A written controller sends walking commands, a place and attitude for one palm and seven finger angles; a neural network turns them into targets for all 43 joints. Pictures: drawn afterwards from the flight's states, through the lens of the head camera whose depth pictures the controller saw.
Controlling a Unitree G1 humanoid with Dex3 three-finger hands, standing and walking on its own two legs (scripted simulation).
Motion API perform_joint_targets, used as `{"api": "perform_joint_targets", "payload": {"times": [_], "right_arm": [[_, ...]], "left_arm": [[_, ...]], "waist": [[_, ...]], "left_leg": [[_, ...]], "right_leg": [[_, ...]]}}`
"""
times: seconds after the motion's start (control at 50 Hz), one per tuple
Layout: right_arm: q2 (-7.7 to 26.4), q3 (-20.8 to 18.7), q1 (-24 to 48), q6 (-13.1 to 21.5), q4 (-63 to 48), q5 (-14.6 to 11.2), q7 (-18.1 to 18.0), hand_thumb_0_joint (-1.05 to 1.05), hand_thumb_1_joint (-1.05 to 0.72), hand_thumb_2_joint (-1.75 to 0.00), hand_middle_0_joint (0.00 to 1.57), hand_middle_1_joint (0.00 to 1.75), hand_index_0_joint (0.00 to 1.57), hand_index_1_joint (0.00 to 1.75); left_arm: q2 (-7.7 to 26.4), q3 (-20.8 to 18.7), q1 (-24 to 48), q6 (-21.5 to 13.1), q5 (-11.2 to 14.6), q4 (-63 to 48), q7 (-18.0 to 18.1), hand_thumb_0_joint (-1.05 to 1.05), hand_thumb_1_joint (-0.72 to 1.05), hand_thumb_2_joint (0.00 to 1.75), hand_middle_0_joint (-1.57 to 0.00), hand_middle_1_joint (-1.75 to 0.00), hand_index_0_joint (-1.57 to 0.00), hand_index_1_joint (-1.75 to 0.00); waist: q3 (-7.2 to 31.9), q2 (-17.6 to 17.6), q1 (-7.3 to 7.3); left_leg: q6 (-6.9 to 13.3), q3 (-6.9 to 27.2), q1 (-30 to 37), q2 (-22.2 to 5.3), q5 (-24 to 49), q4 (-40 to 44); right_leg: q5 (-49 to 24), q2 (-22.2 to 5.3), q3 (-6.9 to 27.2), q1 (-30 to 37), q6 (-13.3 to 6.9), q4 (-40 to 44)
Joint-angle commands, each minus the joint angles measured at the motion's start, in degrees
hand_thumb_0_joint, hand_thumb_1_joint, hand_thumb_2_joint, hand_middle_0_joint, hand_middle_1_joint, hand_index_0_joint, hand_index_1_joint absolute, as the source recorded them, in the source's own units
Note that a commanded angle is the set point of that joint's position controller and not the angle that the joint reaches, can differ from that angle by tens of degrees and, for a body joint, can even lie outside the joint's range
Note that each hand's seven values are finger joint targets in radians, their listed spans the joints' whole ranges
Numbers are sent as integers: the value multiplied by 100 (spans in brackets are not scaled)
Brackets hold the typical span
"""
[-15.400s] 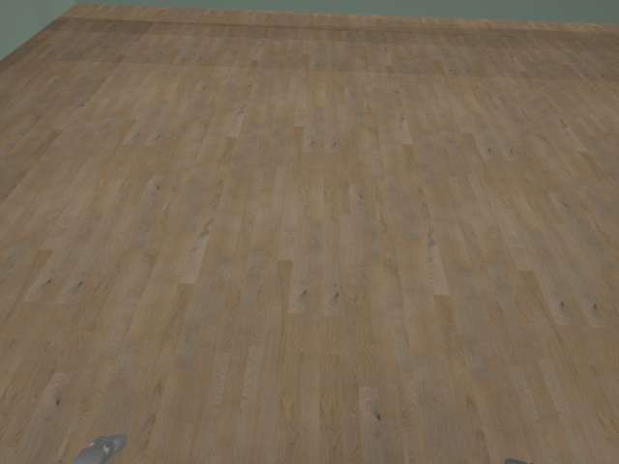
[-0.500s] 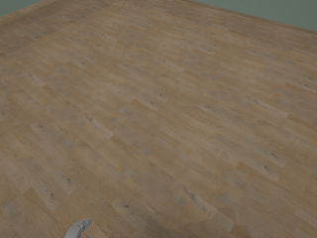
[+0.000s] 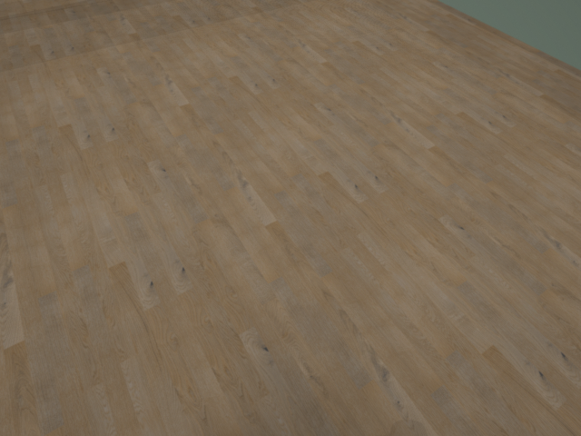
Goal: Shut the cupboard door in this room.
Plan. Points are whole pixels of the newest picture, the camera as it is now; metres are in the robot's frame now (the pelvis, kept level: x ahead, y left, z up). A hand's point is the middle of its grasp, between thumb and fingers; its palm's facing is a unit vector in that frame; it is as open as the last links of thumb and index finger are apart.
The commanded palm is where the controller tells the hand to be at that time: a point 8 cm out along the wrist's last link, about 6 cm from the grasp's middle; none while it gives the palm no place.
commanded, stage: turn or walk to find it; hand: left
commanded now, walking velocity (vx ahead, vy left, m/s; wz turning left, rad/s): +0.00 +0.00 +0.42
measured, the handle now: out of the picture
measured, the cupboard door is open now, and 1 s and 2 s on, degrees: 79 79 79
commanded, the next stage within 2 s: stand and wait in 1.74 s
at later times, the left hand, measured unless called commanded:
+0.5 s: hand out of the picture +0.07 +0.20 -0.14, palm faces +0.16 -0.95 -0.28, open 7.4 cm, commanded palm none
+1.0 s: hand out of the picture -0.12 +0.16 -0.15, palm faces +0.44 -0.86 -0.25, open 7.4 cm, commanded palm none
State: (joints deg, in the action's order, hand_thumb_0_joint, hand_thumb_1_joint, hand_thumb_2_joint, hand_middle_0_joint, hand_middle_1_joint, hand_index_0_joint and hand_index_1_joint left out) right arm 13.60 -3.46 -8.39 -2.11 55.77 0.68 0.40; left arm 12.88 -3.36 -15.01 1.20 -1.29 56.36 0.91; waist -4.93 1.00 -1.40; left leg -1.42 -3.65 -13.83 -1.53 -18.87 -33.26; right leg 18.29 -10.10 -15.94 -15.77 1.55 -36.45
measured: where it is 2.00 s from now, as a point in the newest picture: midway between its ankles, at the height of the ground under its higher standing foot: outside the picture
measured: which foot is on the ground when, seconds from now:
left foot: down 0.00-0.52, up 0.54-1.00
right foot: down 0.00-0.00, up 0.02-0.48, down 0.50-1.00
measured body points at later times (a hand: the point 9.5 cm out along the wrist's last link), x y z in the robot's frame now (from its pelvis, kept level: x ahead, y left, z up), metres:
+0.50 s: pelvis -0.02 -0.02 +0.01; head +0.01 -0.04 +0.45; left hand +0.06 +0.25 -0.12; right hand +0.05 -0.25 -0.16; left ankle -0.01 +0.11 -0.73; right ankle +0.00 -0.13 -0.73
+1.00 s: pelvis -0.06 -0.03 +0.01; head -0.02 -0.02 +0.46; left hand -0.14 +0.21 -0.14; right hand +0.11 -0.24 -0.14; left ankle -0.14 +0.08 -0.70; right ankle +0.00 -0.12 -0.73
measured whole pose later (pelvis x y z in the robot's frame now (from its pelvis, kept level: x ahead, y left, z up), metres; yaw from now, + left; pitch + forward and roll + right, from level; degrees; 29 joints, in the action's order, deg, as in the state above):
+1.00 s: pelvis -0.06 -0.03 +0.01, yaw +24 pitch -1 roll +1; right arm 13.9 -3.8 -9.3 -3.7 57.1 0.7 0.3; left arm 11.2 -2.8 -14.8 0.6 -1.8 56.2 1.0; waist -5.2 0.1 -1.6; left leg -3.6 -2.1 -17.8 -2.1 -26.0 -44.8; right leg 15.3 -8.0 -15.1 -14.3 -0.8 -31.2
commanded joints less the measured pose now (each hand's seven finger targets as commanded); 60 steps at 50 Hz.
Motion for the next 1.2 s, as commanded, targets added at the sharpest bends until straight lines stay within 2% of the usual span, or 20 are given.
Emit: {"api": "perform_joint_targets", "payload": {"times": [0.0, 0.06, 0.12, 0.32, 0.44, 0.46, 0.48, 0.5, 0.52, 0.54, 0.6, 0.72, 0.92, 0.96, 1.0, 1.02, 1.04, 1.06, 1.1, 1.18], "right_arm": [[1402, -306, -935, 97, -154, 46, -56, 0, -90, -90, 20, 30, 20, 30], [966, -164, -212, 122, -292, 57, -168, 0, -90, -90, 20, 30, 20, 30], [867, -127, -177, 196, -340, 26, -168, 0, -90, -90, 20, 30, 20, 30], [866, -225, -624, 158, -296, 72, -147, 0, -90, -90, 20, 30, 20, 30], [831, -263, -402, 102, -371, 57, -114, 0, -90, -90, 20, 30, 20, 30], [723, -256, -379, 104, -388, 21, -98, 0, -90, -90, 20, 30, 20, 30], [433, -217, -439, 103, -426, -31, -59, 0, -90, -90, 20, 30, 20, 30], [226, -188, -355, 104, -592, -10, -61, 0, -90, -90, 20, 30, 20, 30], [501, -265, -257, 33, -574, 34, -64, 0, -90, -90, 20, 30, 20, 30], [527, -286, -453, -54, -414, 76, -46, 0, -90, -90, 20, 30, 20, 30], [352, -275, -824, -125, -83, 86, 37, 0, -90, -90, 20, 30, 20, 30], [363, -243, -615, -155, -89, 68, 38, 0, -90, -90, 20, 30, 20, 30], [215, -72, 35, -21, -299, -27, 19, 0, -90, -90, 20, 30, 20, 30], [231, -61, -127, 18, -271, -40, -2, 0, -90, -90, 20, 30, 20, 30], [357, -83, -552, 95, -183, -30, 5, 0, -90, -90, 20, 30, 20, 30], [743, -167, -715, 162, -156, -1, -2, 0, -90, -90, 20, 30, 20, 30], [1289, -296, -819, 159, -193, 34, -41, 0, -90, -90, 20, 30, 20, 30], [1408, -299, -932, 93, -135, 37, -63, 0, -90, -90, 20, 30, 20, 30], [1057, -209, -383, 114, -220, 63, -150, 0, -90, -90, 20, 30, 20, 30], [853, -109, -172, 199, -321, 13, -174, 0, -90, -90, 20, 30, 20, 30]], "left_arm": [[499, -73, 372, 78, 37, -666, 40, 0, 90, 90, -20, -30, -20, -30], [607, -126, 573, 134, 27, -462, -2, 0, 90, 90, -20, -30, -20, -30], [577, -122, 274, 84, 24, -321, -45, 0, 90, 90, -20, -30, -20, -30], [429, -54, 836, 69, 64, -641, 26, 0, 90, 90, -20, -30, -20, -30], [417, -65, 268, -45, 115, -553, 52, 0, 90, 90, -20, -30, -20, -30], [534, -99, 83, -88, 99, -512, 68, 0, 90, 90, -20, -30, -20, -30], [935, -166, -105, -149, 23, -501, 106, 0, 90, 90, -20, -30, -20, -30], [1313, -244, -153, -163, -26, -546, 122, 0, 90, 90, -20, -30, -20, -30], [1262, -208, -44, -124, 26, -634, 131, 0, 90, 90, -20, -30, -20, -30], [1029, -226, 363, -167, 46, -711, 150, 0, 90, 90, -20, -30, -20, -30], [613, -82, 837, -176, 65, -838, 118, 0, 90, 90, -20, -30, -20, -30], [640, -101, 144, -230, 39, -595, 110, 0, 90, 90, -20, -30, -20, -30], [1033, -236, -238, -141, -68, -326, 90, 0, 90, 90, -20, -30, -20, -30], [1082, -243, -194, -123, -51, -279, 77, 0, 90, 90, -20, -30, -20, -30], [1018, -241, -14, -79, 15, -296, 69, 0, 90, 90, -20, -30, -20, -30], [769, -205, -72, -34, 68, -380, 57, 0, 90, 90, -20, -30, -20, -30], [399, -85, 81, 8, 69, -574, 22, 0, 90, 90, -20, -30, -20, -30], [498, -66, 371, 79, 29, -622, 44, 0, 90, 90, -20, -30, -20, -30], [521, -123, 499, 143, 3, -497, 23, 0, 90, 90, -20, -30, -20, -30], [576, -130, 258, 80, 24, -273, -50, 0, 90, 90, -20, -30, -20, -30]], "waist": [[788, -1476, 505], [261, -1407, 285], [499, -883, 155], [567, -840, 366], [838, -850, 69], [904, -581, -34], [1012, 515, -121], [808, 1690, -183], [667, 1037, -158], [474, 1352, 49], [125, 518, 357], [305, 790, 105], [578, 1083, -186], [705, 1060, -66], [902, 644, 227], [1032, -436, 334], [778, -1933, 432], [727, -1473, 524], [342, -1503, 341], [387, -812, 133]], "left_leg": [[1120, 2197, 1002, -2237, 3084, 1522], [994, 1711, 455, -1480, 2693, 1570], [913, 1377, 788, -1149, 3049, 1471], [1179, 2124, 843, -1219, 2956, 1354], [900, 2292, -77, -811, 2632, 866], [657, 2131, -560, -566, 1980, 627], [312, 1595, -1469, -55, 662, -192], [-15, 726, -2136, 626, -1305, -1487], [15, 921, -1862, 392, -1440, -2488], [19, 1138, -1815, 227, -1145, -2993], [-100, 815, -1771, 113, -228, -3670], [-314, 676, -1862, -25, -25, -3505], [-192, 57, -916, -47, -885, -1123], [-143, -89, -501, 18, -566, -497], [-55, -52, 562, -21, 649, 883], [196, 896, 1271, -726, 1151, 1434], [757, 2501, 1493, -2026, 2826, 1653], [1111, 2311, 997, -2268, 3040, 1583], [1007, 1929, 485, -1690, 2208, 1718], [879, 1396, 773, -1162, 2977, 1553]], "right_leg": [[1795, 244, 1068, -1454, 204, -2236], [842, 249, 1449, -1607, 241, -2739], [390, 375, 1422, -1567, 315, -2812], [742, 562, 1522, -1273, 362, -1603], [-243, 846, 1328, 447, 210, 675], [-757, 670, 1432, 1113, 168, 1353], [-629, -312, 2367, 1907, -93, 1891], [-1217, -1615, 3631, 1746, -761, 2077], [-1179, -1809, 3434, 849, -1112, 2132], [-493, -1473, 3196, 359, -1039, 2322], [-822, -731, 2037, 196, -661, 2123], [-1312, -778, 1708, 800, -716, 2025], [-2259, -1143, 1498, 1074, -1033, 1535], [-2435, -1128, 1371, 986, -925, 1275], [-1888, -909, 927, 429, -474, 587], [-918, -450, 615, -403, -130, -382], [1622, 266, 548, -1769, 274, -1506], [1758, 265, 1080, -1560, 190, -2088], [1125, 234, 1363, -1635, 212, -2540], [320, 370, 1415, -1640, 312, -2830]]}}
